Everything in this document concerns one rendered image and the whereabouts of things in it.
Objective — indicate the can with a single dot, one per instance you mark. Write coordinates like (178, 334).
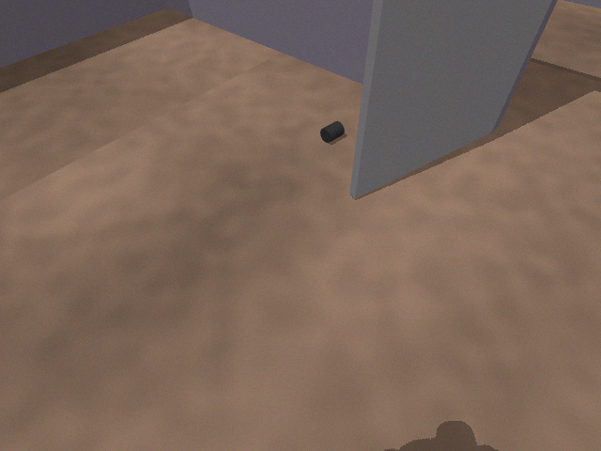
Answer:
(332, 131)

